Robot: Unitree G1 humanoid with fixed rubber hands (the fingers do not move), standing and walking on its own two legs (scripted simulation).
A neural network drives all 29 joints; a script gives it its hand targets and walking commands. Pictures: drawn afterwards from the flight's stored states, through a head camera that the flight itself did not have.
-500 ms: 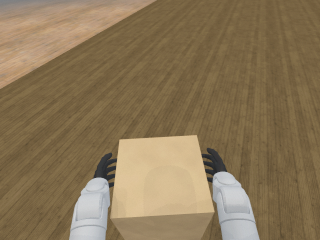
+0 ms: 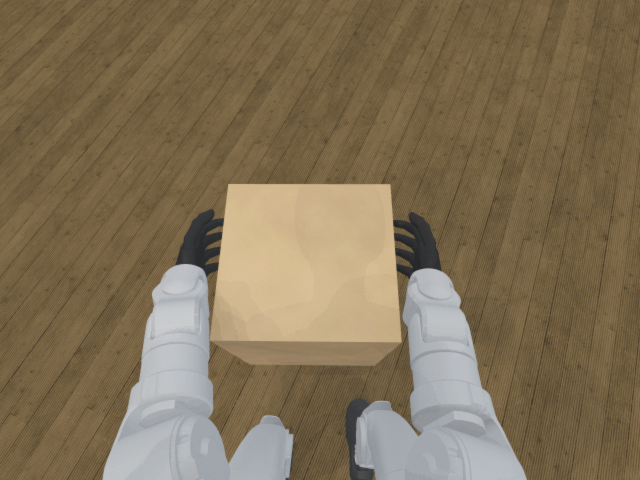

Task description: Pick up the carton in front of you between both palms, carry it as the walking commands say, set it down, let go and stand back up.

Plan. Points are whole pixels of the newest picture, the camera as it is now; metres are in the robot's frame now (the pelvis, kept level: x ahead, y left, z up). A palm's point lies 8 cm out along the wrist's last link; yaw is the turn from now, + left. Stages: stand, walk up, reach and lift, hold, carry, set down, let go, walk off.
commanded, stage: set down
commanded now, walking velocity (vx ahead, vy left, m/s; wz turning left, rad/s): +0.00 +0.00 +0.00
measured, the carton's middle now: (310, 286) +0.38 +0.03 -0.12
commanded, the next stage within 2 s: none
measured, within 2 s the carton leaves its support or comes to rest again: neither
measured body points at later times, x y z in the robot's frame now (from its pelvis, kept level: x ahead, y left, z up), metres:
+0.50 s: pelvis +0.00 +0.04 -0.13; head +0.24 +0.03 +0.25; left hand +0.46 +0.17 -0.21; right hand +0.43 -0.14 -0.22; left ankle +0.03 +0.14 -0.69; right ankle +0.11 -0.09 -0.69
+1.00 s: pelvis -0.03 +0.02 -0.25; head +0.28 +0.02 +0.07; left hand +0.50 +0.14 -0.36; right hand +0.46 -0.16 -0.37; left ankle +0.03 +0.14 -0.69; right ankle +0.11 -0.09 -0.69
